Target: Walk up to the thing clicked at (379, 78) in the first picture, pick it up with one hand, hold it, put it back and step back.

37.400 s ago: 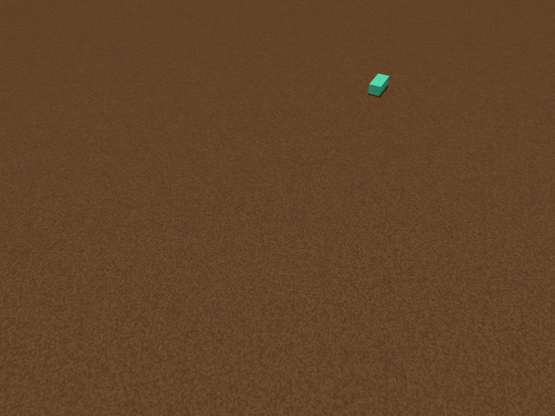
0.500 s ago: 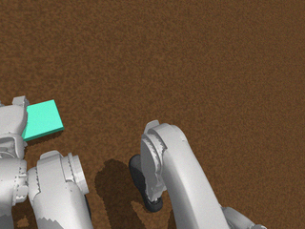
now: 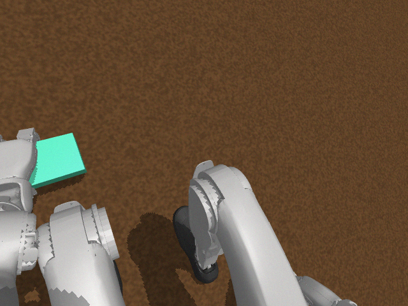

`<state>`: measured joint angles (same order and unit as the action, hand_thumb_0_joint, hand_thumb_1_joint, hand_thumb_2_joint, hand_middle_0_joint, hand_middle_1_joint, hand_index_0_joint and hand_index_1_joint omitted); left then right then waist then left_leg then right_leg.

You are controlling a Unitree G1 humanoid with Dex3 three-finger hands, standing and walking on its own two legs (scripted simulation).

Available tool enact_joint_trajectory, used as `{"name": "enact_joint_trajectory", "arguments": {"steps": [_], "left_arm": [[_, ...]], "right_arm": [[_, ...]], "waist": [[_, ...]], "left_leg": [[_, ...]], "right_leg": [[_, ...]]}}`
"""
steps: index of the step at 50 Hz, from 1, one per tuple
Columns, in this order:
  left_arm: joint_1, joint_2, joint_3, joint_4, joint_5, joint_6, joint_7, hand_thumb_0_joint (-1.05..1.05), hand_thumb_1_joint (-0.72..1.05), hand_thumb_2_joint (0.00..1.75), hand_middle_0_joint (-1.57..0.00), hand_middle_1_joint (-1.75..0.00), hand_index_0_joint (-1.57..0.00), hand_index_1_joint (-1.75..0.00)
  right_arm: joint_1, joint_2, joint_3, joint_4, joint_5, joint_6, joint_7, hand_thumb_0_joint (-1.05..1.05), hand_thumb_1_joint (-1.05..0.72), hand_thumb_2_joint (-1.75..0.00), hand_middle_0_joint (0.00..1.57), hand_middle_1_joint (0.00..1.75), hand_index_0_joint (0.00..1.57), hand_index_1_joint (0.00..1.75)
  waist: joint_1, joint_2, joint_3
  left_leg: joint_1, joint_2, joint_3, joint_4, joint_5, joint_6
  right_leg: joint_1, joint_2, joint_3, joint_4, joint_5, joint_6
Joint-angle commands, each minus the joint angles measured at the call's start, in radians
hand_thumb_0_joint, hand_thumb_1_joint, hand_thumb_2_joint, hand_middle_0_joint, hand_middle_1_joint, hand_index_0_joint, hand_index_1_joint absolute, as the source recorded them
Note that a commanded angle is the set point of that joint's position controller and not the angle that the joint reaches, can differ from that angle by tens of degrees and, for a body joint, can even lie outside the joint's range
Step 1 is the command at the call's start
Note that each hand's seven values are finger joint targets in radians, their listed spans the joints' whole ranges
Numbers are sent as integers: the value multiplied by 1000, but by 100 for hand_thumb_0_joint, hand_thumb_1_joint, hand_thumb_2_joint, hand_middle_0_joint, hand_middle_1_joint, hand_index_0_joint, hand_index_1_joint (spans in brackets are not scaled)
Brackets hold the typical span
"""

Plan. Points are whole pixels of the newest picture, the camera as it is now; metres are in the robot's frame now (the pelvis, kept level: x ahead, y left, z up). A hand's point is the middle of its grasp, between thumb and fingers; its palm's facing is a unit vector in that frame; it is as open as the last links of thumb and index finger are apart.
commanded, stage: close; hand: left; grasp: from above
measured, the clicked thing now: (35, 166) +0.42 +0.23 -0.28
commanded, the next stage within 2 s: settle in 0.12 s
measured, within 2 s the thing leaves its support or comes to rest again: leaves its support in 0.60 s
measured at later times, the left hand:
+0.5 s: hand (20, 173) +0.40 +0.25 -0.25, palm faces -0.43 -0.10 -0.89, open 11.5 cm
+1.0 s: hand out of the picture +0.39 +0.25 -0.15, palm faces -0.45 -0.08 -0.89, open 11.2 cm
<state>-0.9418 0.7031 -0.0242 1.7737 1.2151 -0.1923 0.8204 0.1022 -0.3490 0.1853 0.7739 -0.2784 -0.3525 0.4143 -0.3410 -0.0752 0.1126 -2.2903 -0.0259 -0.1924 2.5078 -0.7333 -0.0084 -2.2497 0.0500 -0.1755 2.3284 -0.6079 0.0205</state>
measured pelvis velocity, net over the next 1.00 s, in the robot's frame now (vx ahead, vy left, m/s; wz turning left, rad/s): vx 0.00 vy -0.01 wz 0.10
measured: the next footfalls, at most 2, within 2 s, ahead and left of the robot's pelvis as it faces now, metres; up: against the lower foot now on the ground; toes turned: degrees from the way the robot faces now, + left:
none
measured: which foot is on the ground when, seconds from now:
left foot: down 0.00-1.00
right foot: down 0.00-1.00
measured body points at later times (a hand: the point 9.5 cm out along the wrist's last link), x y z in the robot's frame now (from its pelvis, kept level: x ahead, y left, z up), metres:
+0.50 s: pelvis +0.00 +0.00 +0.00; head +0.26 +0.10 +0.35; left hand +0.42 +0.25 -0.20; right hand +0.04 -0.25 -0.07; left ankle +0.07 +0.12 -0.28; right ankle +0.12 -0.11 -0.28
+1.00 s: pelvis +0.00 -0.01 +0.03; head +0.22 +0.05 +0.42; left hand +0.41 +0.25 -0.10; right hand +0.11 -0.27 -0.09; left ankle +0.07 +0.12 -0.28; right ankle +0.12 -0.11 -0.28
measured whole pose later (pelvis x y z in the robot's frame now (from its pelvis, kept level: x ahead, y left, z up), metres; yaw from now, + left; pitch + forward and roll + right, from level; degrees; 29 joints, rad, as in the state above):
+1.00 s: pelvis +0.00 -0.01 +0.03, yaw +6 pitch +34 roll -5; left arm -0.83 0.47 -0.04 1.45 1.18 -0.09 0.54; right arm 0.12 -0.32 0.00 0.80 -0.15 -0.18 0.30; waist -0.21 0.03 -0.11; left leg -2.25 -0.03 -0.09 2.36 -0.71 -0.01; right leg -2.25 0.03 -0.08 2.27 -0.63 0.00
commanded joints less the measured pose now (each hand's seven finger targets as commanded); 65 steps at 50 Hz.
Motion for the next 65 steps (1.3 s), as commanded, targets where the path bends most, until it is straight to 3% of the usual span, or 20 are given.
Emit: {"name": "enact_joint_trajectory", "arguments": {"steps": [1,11,15,21,24,26,30,32,34,35,37,38,39,40,42,49,53,56,64,65], "left_arm": [[-218,71,5,-72,-19,-3,20,0,7,65,-53,-61,-52,-62],[-202,86,11,-61,-12,-9,15,0,9,65,-58,-55,-55,-58],[-207,93,9,-74,-11,-11,10,0,15,72,-64,-66,-63,-68],[-189,109,54,-140,-8,-1,18,0,16,74,-64,-68,-63,-70],[-260,105,48,-210,-5,1,10,0,17,75,-64,-71,-63,-72],[-245,130,90,-276,-8,10,11,0,19,73,-64,-73,-64,-73],[-231,70,59,-327,-13,35,-17,0,20,74,-66,-70,-65,-71],[-210,75,78,-416,-25,50,-33,0,22,75,-67,-71,-67,-71],[-142,26,63,-437,-37,79,-56,0,24,78,-69,-72,-68,-73],[-142,21,62,-438,-43,91,-62,0,24,76,-69,-70,-68,-71],[-131,-35,30,-380,-41,113,-94,0,22,74,-68,-69,-67,-70],[-140,-24,32,-410,-37,115,-111,0,20,73,-67,-67,-66,-69],[-171,11,54,-483,-42,113,-125,0,20,74,-67,-68,-66,-69],[-148,-61,13,-410,-52,122,-147,0,20,72,-67,-68,-66,-69],[-151,-32,29,-436,-51,120,-176,0,22,73,-68,-68,-66,-69],[-199,-45,-2,-454,-36,84,-273,0,36,77,-81,-66,-79,-69],[-242,-22,7,-509,-35,59,-279,0,44,79,-86,-67,-85,-69],[-244,-37,-4,-495,-14,53,-282,0,46,83,-89,-66,-86,-69],[-201,-32,14,-626,-55,87,-291,0,56,96,-101,-67,-96,-72],[-197,-36,8,-595,-56,98,-301,0,57,97,-103,-65,-97,-71]], "right_arm": [[206,-305,-82,16,14,-9,-2,0,-89,-90,20,30,20,30],[195,-304,-73,4,15,-10,-5,0,-89,-90,20,30,20,30],[191,-305,-78,3,16,-9,-7,0,-90,-90,20,30,20,30],[216,-294,-100,23,23,1,-7,0,-90,-90,20,30,20,30],[222,-286,-110,27,25,-2,1,0,-90,-90,20,30,20,30],[219,-280,-130,35,35,5,2,0,-90,-90,20,30,20,30],[212,-286,-173,37,63,25,2,0,-90,-90,20,30,20,30],[210,-275,-197,43,82,45,-5,0,-90,-90,20,30,20,30],[203,-261,-209,40,101,64,-10,0,-90,-90,20,30,20,30],[193,-258,-216,42,115,74,-15,0,-90,-90,20,30,20,30],[205,-237,-222,48,122,100,-25,0,-90,-90,20,30,20,30],[220,-237,-227,45,124,108,-32,0,-90,-90,20,30,20,30],[239,-227,-233,49,127,121,-43,0,-90,-90,20,30,20,30],[221,-212,-233,44,133,129,-50,0,-90,-90,20,30,20,30],[235,-224,-247,41,134,136,-65,0,-90,-90,20,30,20,30],[214,-193,-265,18,148,176,-141,0,-90,-90,20,30,20,30],[209,-178,-260,2,153,196,-187,0,-90,-90,20,30,20,30],[216,-182,-264,1,153,204,-213,0,-90,-90,20,30,20,30],[228,-168,-278,-12,171,234,-256,0,-90,-90,20,30,20,30],[233,-173,-281,-14,174,237,-258,0,-90,-90,20,30,20,30]], "waist": [[-77,326,-587],[-71,330,-582],[-70,350,-562],[-27,402,-651],[-41,429,-678],[-5,493,-759],[-4,501,-752],[48,522,-830],[69,506,-891],[79,488,-874],[58,404,-824],[60,372,-814],[82,364,-892],[79,326,-859],[78,287,-846],[99,228,-831],[122,220,-874],[114,236,-855],[164,320,-1020],[150,303,-980]], "left_leg": [[365,18,64,-272,138,20],[376,18,62,-266,153,20],[374,17,59,-280,108,16],[413,16,69,-285,174,14],[437,17,69,-273,180,13],[503,16,81,-288,217,4],[502,14,81,-328,156,4],[541,14,85,-360,173,2],[561,12,108,-359,231,8],[523,11,111,-366,220,13],[452,6,133,-355,206,29],[424,2,142,-347,216,37],[424,-2,153,-349,250,42],[412,-4,155,-354,223,45],[411,-7,149,-369,211,47],[393,-21,173,-396,129,49],[402,-26,187,-416,118,50],[438,-25,189,-426,131,44],[604,-21,192,-500,236,35],[592,-19,189,-500,228,37]], "right_leg": [[398,43,-59,-225,143,-48],[394,42,-63,-218,159,-48],[366,37,-64,-214,115,-52],[396,41,-58,-207,172,-55],[380,34,-58,-191,192,-55],[404,31,-48,-184,220,-60],[319,18,-48,-195,158,-69],[319,13,-39,-201,165,-75],[354,20,-25,-209,221,-73],[330,17,-18,-214,213,-73],[345,24,-3,-239,211,-67],[355,24,5,-255,214,-63],[429,24,19,-262,244,-61],[411,19,24,-272,219,-62],[404,12,25,-279,195,-57],[423,5,68,-338,62,-68],[453,1,82,-364,46,-66],[424,-5,72,-362,58,-74],[492,-13,67,-370,181,-74],[475,-15,66,-378,176,-73]]}}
